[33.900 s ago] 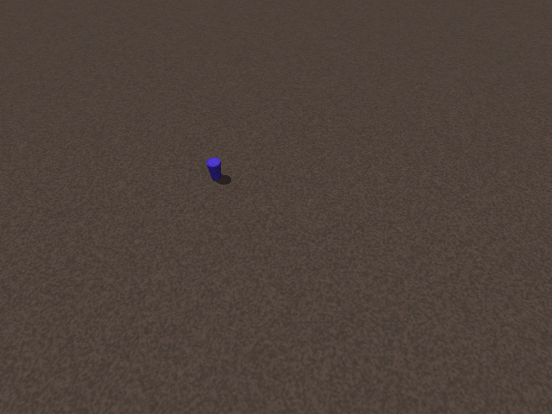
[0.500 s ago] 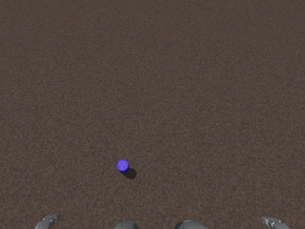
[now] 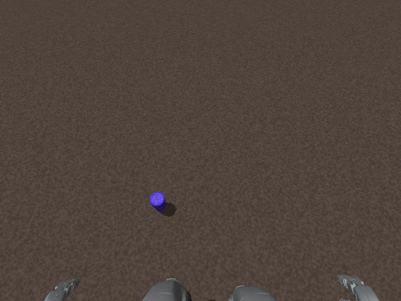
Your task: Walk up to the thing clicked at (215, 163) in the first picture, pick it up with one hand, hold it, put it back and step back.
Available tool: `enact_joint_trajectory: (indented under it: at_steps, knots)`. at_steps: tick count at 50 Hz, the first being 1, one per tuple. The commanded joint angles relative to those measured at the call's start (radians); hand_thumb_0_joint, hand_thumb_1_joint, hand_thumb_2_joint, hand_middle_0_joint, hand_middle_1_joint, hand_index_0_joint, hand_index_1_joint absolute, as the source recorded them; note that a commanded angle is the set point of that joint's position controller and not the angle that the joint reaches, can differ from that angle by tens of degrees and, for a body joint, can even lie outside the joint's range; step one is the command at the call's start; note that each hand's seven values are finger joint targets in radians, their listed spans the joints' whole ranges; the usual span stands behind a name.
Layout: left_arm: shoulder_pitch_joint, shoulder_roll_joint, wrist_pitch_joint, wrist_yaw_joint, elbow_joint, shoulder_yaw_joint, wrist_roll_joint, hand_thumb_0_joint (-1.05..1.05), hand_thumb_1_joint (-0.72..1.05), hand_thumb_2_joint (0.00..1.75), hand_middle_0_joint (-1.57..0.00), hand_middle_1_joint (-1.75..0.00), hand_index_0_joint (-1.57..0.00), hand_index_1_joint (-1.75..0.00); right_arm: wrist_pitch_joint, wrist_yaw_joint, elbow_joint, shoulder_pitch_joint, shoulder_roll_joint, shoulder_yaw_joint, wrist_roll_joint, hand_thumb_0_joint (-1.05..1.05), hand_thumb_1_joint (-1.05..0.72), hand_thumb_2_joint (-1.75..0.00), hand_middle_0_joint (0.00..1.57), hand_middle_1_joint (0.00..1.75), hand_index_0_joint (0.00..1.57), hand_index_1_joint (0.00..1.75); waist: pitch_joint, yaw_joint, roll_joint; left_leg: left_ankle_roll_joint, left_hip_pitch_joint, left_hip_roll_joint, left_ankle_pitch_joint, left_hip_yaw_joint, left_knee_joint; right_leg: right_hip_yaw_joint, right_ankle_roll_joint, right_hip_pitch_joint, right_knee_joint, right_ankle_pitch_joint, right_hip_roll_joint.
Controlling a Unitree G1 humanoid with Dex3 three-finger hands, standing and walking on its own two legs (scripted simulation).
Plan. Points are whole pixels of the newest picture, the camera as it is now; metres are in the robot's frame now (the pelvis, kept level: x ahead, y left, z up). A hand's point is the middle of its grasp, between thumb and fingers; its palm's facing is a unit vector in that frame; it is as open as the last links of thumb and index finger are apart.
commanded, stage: step back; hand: left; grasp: from above
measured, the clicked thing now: (158, 202) +0.56 +0.22 -0.70
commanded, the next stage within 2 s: none
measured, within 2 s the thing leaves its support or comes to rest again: neither
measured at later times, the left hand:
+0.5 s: hand out of the picture -0.03 +0.28 -0.14, palm faces +0.06 -0.93 -0.36, open 7.4 cm
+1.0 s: hand out of the picture -0.22 +0.22 -0.12, palm faces +0.01 -0.90 -0.43, open 7.4 cm
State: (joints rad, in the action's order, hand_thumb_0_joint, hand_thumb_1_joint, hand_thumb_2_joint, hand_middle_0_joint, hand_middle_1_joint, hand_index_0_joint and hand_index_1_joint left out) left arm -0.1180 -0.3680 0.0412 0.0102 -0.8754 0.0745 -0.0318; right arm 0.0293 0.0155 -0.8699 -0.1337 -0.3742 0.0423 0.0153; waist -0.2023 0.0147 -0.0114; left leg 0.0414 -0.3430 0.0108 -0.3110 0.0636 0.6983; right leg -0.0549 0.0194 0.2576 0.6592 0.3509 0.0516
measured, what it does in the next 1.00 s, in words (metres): walks backwards: left foot, then right foot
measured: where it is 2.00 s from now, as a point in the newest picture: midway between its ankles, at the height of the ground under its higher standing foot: outside the picture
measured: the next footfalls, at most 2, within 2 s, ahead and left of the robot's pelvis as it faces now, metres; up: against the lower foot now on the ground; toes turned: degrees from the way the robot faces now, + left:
left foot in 0.34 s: -0.08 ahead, +0.11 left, +0.00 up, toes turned +2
right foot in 0.78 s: -0.23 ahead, -0.17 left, +0.00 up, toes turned +1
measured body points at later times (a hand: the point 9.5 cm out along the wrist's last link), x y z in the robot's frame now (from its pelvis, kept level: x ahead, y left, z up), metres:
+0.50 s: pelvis -0.14 +0.01 +0.01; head -0.09 +0.04 +0.46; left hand -0.03 +0.33 -0.12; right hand -0.03 -0.30 -0.09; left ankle -0.12 +0.11 -0.72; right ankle -0.12 -0.14 -0.63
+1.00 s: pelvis -0.30 -0.05 +0.01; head -0.26 -0.07 +0.46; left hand -0.22 +0.27 -0.09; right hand -0.21 -0.37 -0.12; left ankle -0.31 +0.08 -0.66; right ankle -0.27 -0.17 -0.72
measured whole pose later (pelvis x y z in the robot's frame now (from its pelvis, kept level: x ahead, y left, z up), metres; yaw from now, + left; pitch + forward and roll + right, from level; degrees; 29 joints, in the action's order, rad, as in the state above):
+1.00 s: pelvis -0.30 -0.05 +0.01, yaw +1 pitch -2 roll +2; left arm -0.20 -0.36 0.06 0.00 -0.82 0.08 -0.05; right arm 0.04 0.02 -0.85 -0.22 -0.41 0.05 0.01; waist -0.13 -0.01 -0.01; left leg -0.02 -0.44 -0.10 -0.47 -0.09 1.04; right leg -0.01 0.01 0.31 0.64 0.30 -0.03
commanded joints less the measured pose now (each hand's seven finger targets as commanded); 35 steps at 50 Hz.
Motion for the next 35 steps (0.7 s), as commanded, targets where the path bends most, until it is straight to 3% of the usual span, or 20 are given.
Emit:
enact_joint_trajectory:
  at_steps: [1, 2, 3, 4, 6, 11, 14, 15, 16, 17, 18, 19, 20, 22, 23, 26, 30, 32, 34, 35]
  knots:
    - [-0.034, -0.332, -0.029, 0.005, 0.099, 0.084, 0.005, 0.0, 0.9, 0.9, -0.2, -0.3, -0.2, -0.3, -0.007, 0.021, 0.081, 0.042, -0.186, 0.057, -0.018, 0.0, -0.9, -0.9, 0.2, 0.3, 0.2, 0.3, 0.207, -0.054, 0.296, -0.034, -0.059, -0.107, -0.264, -0.094, 0.289, -0.477, 0.303, 0.017, -0.314, -0.419, -0.416]
    - [-0.005, -0.311, -0.035, 0.006, 0.127, 0.081, 0.001, 0.0, 0.9, 0.9, -0.2, -0.3, -0.2, -0.3, 0.002, 0.023, 0.064, 0.018, -0.209, 0.064, -0.007, 0.0, -0.9, -0.9, 0.2, 0.3, 0.2, 0.3, 0.172, -0.04, 0.227, -0.043, -0.052, -0.103, -0.335, -0.187, 0.457, -0.504, 0.32, 0.084, -0.327, -0.41, -0.437]
    - [0.031, -0.269, -0.036, 0.012, 0.14, 0.072, 0.015, 0.0, 0.9, 0.9, -0.2, -0.3, -0.2, -0.3, 0.005, 0.018, 0.05, -0.031, -0.216, 0.061, -0.015, 0.0, -0.9, -0.9, 0.2, 0.3, 0.2, 0.3, 0.167, -0.014, 0.138, -0.044, -0.057, -0.115, -0.274, -0.231, 0.515, -0.395, 0.286, 0.075, -0.304, -0.447, -0.375]
    - [0.05, -0.239, -0.033, 0.016, 0.147, 0.063, 0.013, 0.0, 0.9, 0.9, -0.2, -0.3, -0.2, -0.3, 0.001, 0.017, 0.038, -0.052, -0.207, 0.058, -0.02, 0.0, -0.9, -0.9, 0.2, 0.3, 0.2, 0.3, 0.171, -0.004, 0.106, -0.04, -0.082, -0.13, -0.24, -0.235, 0.503, -0.293, 0.238, 0.031, -0.267, -0.501, -0.305]
    - [0.046, -0.222, -0.03, 0.019, 0.157, 0.065, 0.005, 0.0, 0.9, 0.9, -0.2, -0.3, -0.2, -0.3, -0.008, 0.022, 0.031, -0.078, -0.21, 0.048, -0.021, 0.0, -0.9, -0.9, 0.2, 0.3, 0.2, 0.3, 0.202, -0.014, 0.13, -0.058, -0.095, -0.139, -0.214, -0.207, 0.506, -0.214, 0.205, -0.04, -0.217, -0.555, -0.258]
    - [-0.039, -0.22, -0.017, 0.021, 0.175, 0.062, -0.005, 0.0, 0.9, 0.9, -0.2, -0.3, -0.2, -0.3, -0.013, 0.023, 0.061, -0.051, -0.191, 0.041, -0.012, 0.0, -0.9, -0.9, 0.2, 0.3, 0.2, 0.3, 0.238, -0.063, 0.204, -0.071, -0.111, -0.086, -0.247, -0.129, 0.197, -0.208, 0.214, -0.208, -0.183, -0.6, -0.273]
    - [-0.004, -0.243, -0.006, 0.015, 0.191, 0.06, 0.001, 0.0, 0.9, 0.9, -0.2, -0.3, -0.2, -0.3, -0.017, 0.012, 0.04, -0.115, -0.184, 0.052, 0.001, 0.0, -0.9, -0.9, 0.2, 0.3, 0.2, 0.3, 0.265, -0.024, 0.21, -0.042, 0.041, -0.054, -0.129, -0.076, -0.063, -0.191, 0.172, -0.143, -0.148, -0.483, -0.255]
    - [0.021, -0.25, 0.0, 0.01, 0.201, 0.055, 0.007, 0.0, 0.9, 0.9, -0.2, -0.3, -0.2, -0.3, -0.021, 0.007, 0.024, -0.162, -0.184, 0.059, 0.005, 0.0, -0.9, -0.9, 0.2, 0.3, 0.2, 0.3, 0.278, 0.005, 0.193, -0.03, 0.134, -0.053, -0.008, -0.053, -0.198, -0.176, 0.143, -0.083, -0.114, -0.419, -0.243]
    - [0.001, -0.232, 0.007, 0.006, 0.197, 0.046, 0.01, 0.0, 0.9, 0.9, -0.2, -0.3, -0.2, -0.3, -0.026, 0.006, 0.023, -0.16, -0.196, 0.066, 0.01, 0.0, -0.9, -0.9, 0.2, 0.3, 0.2, 0.3, 0.267, 0.007, 0.139, -0.014, 0.189, -0.028, 0.099, -0.102, -0.285, -0.166, 0.096, -0.004, -0.089, -0.303, -0.207]
    - [-0.03, -0.194, 0.009, 0.003, 0.2, 0.037, 0.014, 0.0, 0.9, 0.9, -0.2, -0.3, -0.2, -0.3, -0.03, 0.004, 0.041, -0.138, -0.258, 0.081, 0.03, 0.0, -0.9, -0.9, 0.2, 0.3, 0.2, 0.3, 0.265, -0.001, -0.026, 0.044, 0.255, 0.139, 0.091, -0.338, -0.341, -0.118, 0.04, 0.16, 0.025, -0.102, -0.115]
    - [0.022, -0.193, 0.003, 0.011, 0.216, 0.046, 0.015, 0.0, 0.9, 0.9, -0.2, -0.3, -0.2, -0.3, -0.03, -0.005, 0.069, -0.074, -0.372, 0.1, 0.028, 0.0, -0.9, -0.9, 0.2, 0.3, 0.2, 0.3, 0.216, 0.017, -0.242, 0.182, 0.138, 0.369, 0.201, -0.589, -0.412, 0.001, -0.007, 0.249, 0.237, 0.241, 0.054]
    - [0.078, -0.225, 0.001, 0.026, 0.208, 0.065, -0.004, 0.0, 0.9, 0.9, -0.2, -0.3, -0.2, -0.3, -0.035, -0.004, 0.077, -0.058, -0.384, 0.105, 0.026, 0.0, -0.9, -0.9, 0.2, 0.3, 0.2, 0.3, 0.183, 0.053, -0.19, 0.265, 0.009, 0.425, 0.281, -0.642, -0.412, -0.125, -0.017, 0.198, 0.443, 0.315, 0.048]
    - [0.068, -0.218, 0.006, 0.027, 0.183, 0.064, 0.001, 0.0, 0.9, 0.9, -0.2, -0.3, -0.2, -0.3, -0.041, 0.004, 0.071, -0.027, -0.325, 0.09, 0.026, 0.0, -0.9, -0.9, 0.2, 0.3, 0.2, 0.3, 0.163, 0.018, -0.078, 0.216, 0.003, 0.353, 0.373, -0.505, -0.367, -0.178, -0.002, 0.196, 0.543, 0.253, 0.064]
    - [-0.038, -0.199, 0.011, 0.022, 0.141, 0.064, 0.026, 0.0, 0.9, 0.9, -0.2, -0.3, -0.2, -0.3, -0.044, 0.015, 0.086, 0.052, -0.267, 0.07, 0.026, 0.0, -0.9, -0.9, 0.2, 0.3, 0.2, 0.3, 0.168, -0.054, -0.081, 0.147, 0.071, 0.243, 0.467, -0.332, -0.321, -0.187, 0.005, 0.25, 0.65, 0.147, 0.083]
    - [-0.082, -0.212, 0.01, 0.019, 0.132, 0.072, 0.023, 0.0, 0.9, 0.9, -0.2, -0.3, -0.2, -0.3, -0.046, 0.017, 0.096, 0.047, -0.261, 0.069, 0.021, 0.0, -0.9, -0.9, 0.2, 0.3, 0.2, 0.3, 0.175, -0.063, -0.118, 0.157, 0.109, 0.241, 0.491, -0.313, -0.301, -0.173, -0.007, 0.257, 0.669, 0.129, 0.077]
    - [-0.092, -0.2, 0.009, 0.016, 0.134, 0.074, 0.011, 0.0, 0.9, 0.9, -0.2, -0.3, -0.2, -0.3, -0.042, 0.022, 0.103, -0.003, -0.228, 0.071, 0.014, 0.0, -0.9, -0.9, 0.2, 0.3, 0.2, 0.3, 0.205, -0.027, -0.096, 0.189, 0.233, 0.241, 0.537, -0.297, -0.262, -0.154, -0.051, 0.286, 0.63, 0.133, 0.063]
    - [-0.057, -0.191, 0.006, 0.007, 0.153, 0.065, 0.008, 0.0, 0.9, 0.9, -0.2, -0.3, -0.2, -0.3, -0.041, 0.024, 0.1, -0.074, -0.254, 0.083, 0.011, 0.0, -0.9, -0.9, 0.2, 0.3, 0.2, 0.3, 0.238, 0.027, -0.142, 0.203, 0.321, 0.252, 0.52, -0.291, -0.245, -0.108, -0.067, 0.258, 0.43, 0.166, 0.03]
    - [-0.075, -0.19, 0.006, 0.004, 0.145, 0.061, 0.011, 0.0, 0.9, 0.9, -0.2, -0.3, -0.2, -0.3, -0.035, 0.022, 0.112, -0.061, -0.273, 0.089, 0.015, 0.0, -0.9, -0.9, 0.2, 0.3, 0.2, 0.3, 0.258, 0.025, -0.168, 0.211, 0.282, 0.269, 0.469, -0.295, -0.246, -0.069, -0.06, 0.188, 0.323, 0.182, 0.003]
    - [-0.126, -0.189, 0.004, -0.002, 0.12, 0.061, 0.011, 0.0, 0.9, 0.9, -0.2, -0.3, -0.2, -0.3, -0.027, 0.018, 0.13, -0.014, -0.285, 0.09, 0.019, 0.0, -0.9, -0.9, 0.2, 0.3, 0.2, 0.3, 0.271, -0.001, -0.195, 0.181, 0.214, 0.262, 0.365, -0.284, -0.249, -0.02, -0.04, 0.088, 0.152, 0.153, -0.036]
    - [-0.162, -0.19, 0.001, -0.007, 0.101, 0.062, 0.011, 0.0, 0.9, 0.9, -0.2, -0.3, -0.2, -0.3, -0.021, 0.013, 0.136, -0.004, -0.289, 0.089, 0.02, 0.0, -0.9, -0.9, 0.2, 0.3, 0.2, 0.3, 0.284, -0.007, -0.2, 0.167, 0.181, 0.245, 0.312, -0.27, -0.249, 0.013, -0.033, 0.039, 0.08, 0.127, -0.028]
